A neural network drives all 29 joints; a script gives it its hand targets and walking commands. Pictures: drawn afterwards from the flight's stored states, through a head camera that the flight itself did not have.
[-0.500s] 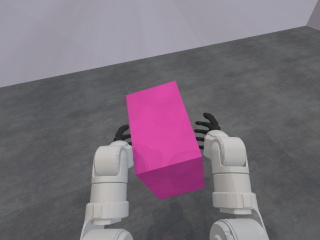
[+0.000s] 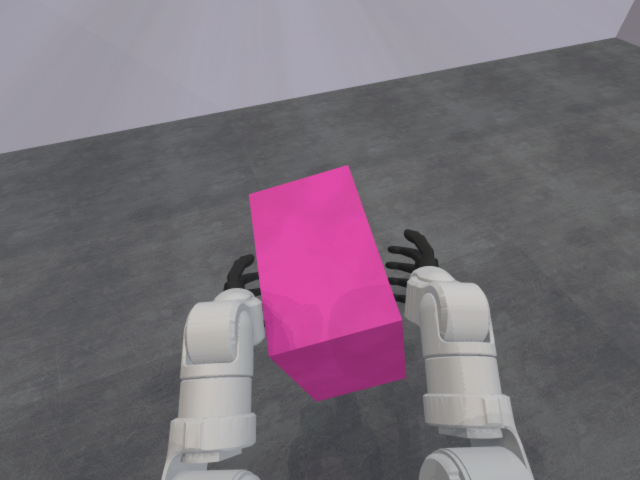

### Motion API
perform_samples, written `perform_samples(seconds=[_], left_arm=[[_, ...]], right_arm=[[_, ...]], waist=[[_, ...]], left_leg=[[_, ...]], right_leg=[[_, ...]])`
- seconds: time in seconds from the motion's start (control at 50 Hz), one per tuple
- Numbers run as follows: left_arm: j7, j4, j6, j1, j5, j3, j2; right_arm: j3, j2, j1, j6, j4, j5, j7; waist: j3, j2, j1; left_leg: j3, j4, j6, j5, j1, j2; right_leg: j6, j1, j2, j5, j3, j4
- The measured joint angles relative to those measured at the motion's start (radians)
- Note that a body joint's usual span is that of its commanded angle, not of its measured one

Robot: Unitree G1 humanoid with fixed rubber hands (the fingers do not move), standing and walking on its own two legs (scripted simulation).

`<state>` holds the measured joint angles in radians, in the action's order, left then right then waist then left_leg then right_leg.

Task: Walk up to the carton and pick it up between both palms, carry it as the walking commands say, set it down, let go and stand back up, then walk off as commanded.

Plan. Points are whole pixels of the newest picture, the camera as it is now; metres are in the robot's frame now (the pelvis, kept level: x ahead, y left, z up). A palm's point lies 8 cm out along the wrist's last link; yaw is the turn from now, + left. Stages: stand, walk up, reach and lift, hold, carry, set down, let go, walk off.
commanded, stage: carry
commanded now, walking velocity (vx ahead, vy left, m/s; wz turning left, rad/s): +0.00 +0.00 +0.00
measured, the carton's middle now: (331, 290) +0.38 +0.00 +0.01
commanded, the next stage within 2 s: hold in 0.86 s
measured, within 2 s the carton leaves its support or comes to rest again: neither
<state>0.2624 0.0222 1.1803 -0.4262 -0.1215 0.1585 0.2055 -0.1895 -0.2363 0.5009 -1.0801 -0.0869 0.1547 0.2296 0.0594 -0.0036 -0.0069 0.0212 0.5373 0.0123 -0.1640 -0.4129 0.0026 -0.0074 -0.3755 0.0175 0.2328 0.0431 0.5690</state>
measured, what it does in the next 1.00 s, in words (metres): stands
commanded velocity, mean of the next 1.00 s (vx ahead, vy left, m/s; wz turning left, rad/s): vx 0.00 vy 0.00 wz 0.00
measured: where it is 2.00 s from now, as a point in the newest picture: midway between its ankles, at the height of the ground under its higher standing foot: outside the picture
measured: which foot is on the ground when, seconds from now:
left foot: down 0.00-1.00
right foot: down 0.00-1.00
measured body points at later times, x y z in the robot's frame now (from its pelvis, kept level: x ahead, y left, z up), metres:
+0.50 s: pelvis +0.01 -0.01 +0.00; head -0.01 -0.01 +0.45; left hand +0.33 +0.11 +0.07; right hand +0.34 -0.13 +0.08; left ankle +0.07 +0.11 -0.73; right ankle +0.04 -0.12 -0.73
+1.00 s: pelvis +0.02 -0.01 +0.00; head -0.01 -0.01 +0.45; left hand +0.33 +0.11 +0.03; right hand +0.34 -0.12 +0.04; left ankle +0.07 +0.11 -0.73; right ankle +0.04 -0.12 -0.73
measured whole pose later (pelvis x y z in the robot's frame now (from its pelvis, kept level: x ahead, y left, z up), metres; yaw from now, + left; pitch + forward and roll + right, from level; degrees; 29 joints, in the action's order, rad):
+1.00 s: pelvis +0.02 -0.01 +0.00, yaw -3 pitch -2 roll +1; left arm 0.14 0.38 0.87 -0.41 -0.28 0.20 0.20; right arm -0.18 -0.21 0.43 -0.81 -0.42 0.26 0.14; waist 0.03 0.00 0.03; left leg -0.02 0.51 0.01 -0.18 -0.27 -0.02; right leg -0.01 -0.26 0.00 0.25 0.00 0.55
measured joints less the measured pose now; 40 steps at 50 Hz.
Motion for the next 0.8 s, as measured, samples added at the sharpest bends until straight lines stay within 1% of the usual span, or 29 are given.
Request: perform_samples(seconds=[0.1,0.18,0.42,0.52,0.62,0.74,0.8], left_arm=[[0.0,0.005,-0.003,0.003,-0.001,-0.01,-0.001],[-0.002,0.022,-0.009,0.004,-0.005,-0.014,-0.001],[-0.03,0.129,-0.072,-0.008,-0.041,0.008,0.004],[-0.029,0.11,-0.085,0.003,-0.038,-0.004,-0.001],[-0.03,0.108,-0.099,0.014,-0.035,-0.016,-0.005],[-0.022,0.047,-0.095,0.033,-0.01,-0.041,-0.012],[-0.027,0.069,-0.106,0.028,-0.021,-0.038,-0.01]], right_arm=[[0.01,0.005,-0.01,-0.002,0.007,0.006,-0.005],[0.013,0.008,-0.018,0.001,-0.002,0.013,-0.01],[0.0,0.011,-0.025,0.055,-0.09,0.035,-0.02],[0.01,0.014,-0.033,0.068,-0.078,0.021,-0.016],[0.024,0.019,-0.047,0.077,-0.075,0.019,-0.017],[0.043,0.024,-0.061,0.06,-0.011,0.001,-0.01],[0.039,0.022,-0.057,0.065,-0.028,0.015,-0.016]], waist=[[0.01,0.002,0.008],[0.024,0.009,0.008],[0.051,0.009,-0.01],[0.031,0.009,-0.013],[0.02,0.008,-0.006],[0.007,0.006,0.0],[0.019,0.008,0.0]], left_leg=[[0.0,0.009,0.002,-0.009,-0.005,-0.003],[0.0,0.014,0.002,-0.016,-0.006,-0.001],[-0.002,0.005,-0.007,-0.017,0.013,0.005],[-0.005,-0.003,-0.01,-0.009,0.011,0.007],[-0.006,-0.002,-0.01,-0.009,0.005,0.006],[-0.005,0.002,-0.01,-0.014,0.0,0.006],[-0.005,0.005,-0.01,-0.018,-0.003,0.006]], right_leg=[[0.001,-0.005,0.003,0.01,0.0,0.01],[0.001,-0.005,0.002,0.015,0.0,0.012],[-0.005,0.013,-0.005,0.016,0.002,0.004],[-0.008,0.012,-0.007,0.009,0.006,-0.005],[-0.009,0.005,-0.006,0.011,0.006,-0.001],[-0.009,-0.001,-0.006,0.016,0.005,0.005],[-0.009,-0.003,-0.006,0.02,0.005,0.007]])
